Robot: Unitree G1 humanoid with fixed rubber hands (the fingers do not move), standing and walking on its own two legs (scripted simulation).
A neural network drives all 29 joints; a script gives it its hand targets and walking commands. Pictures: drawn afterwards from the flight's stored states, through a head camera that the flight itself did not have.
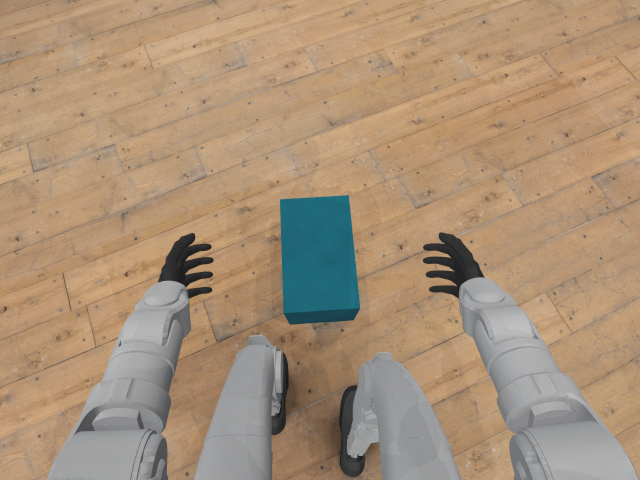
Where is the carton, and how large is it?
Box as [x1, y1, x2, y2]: [280, 195, 359, 324]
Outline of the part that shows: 348,195 280,199 283,310 290,324 350,320 354,318 359,309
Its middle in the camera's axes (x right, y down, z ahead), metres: +0.00 +0.07 +1.03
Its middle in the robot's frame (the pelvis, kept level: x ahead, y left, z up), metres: +0.52 +0.02 -0.57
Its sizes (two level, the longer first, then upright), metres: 0.292 0.178 0.193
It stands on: the floor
